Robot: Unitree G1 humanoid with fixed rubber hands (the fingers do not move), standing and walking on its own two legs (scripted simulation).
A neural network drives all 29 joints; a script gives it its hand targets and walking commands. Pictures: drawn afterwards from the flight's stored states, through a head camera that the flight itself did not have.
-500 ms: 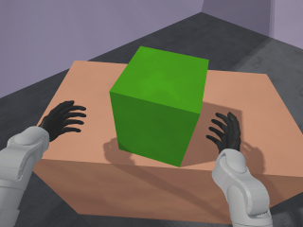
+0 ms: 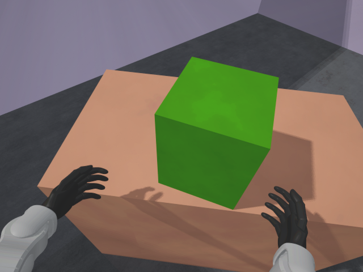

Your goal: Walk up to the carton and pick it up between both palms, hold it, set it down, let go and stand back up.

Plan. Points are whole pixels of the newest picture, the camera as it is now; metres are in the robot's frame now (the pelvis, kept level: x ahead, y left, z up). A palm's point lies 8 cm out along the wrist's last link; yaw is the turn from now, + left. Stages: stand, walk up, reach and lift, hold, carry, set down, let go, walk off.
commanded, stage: set down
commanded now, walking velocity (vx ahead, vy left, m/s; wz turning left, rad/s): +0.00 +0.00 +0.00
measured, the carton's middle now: (213, 135) +0.41 -0.04 +0.08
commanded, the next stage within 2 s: none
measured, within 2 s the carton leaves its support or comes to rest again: neither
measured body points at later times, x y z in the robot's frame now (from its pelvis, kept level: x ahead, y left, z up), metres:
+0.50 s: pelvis +0.01 +0.01 +0.00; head +0.03 +0.05 +0.44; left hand +0.20 +0.28 +0.05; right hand +0.17 -0.16 +0.06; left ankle -0.04 +0.05 -0.74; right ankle +0.02 -0.16 -0.74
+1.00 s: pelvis +0.02 -0.01 +0.00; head +0.04 +0.01 +0.45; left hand +0.17 +0.25 +0.00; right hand +0.17 -0.20 -0.01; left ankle -0.04 +0.05 -0.74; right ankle +0.02 -0.16 -0.74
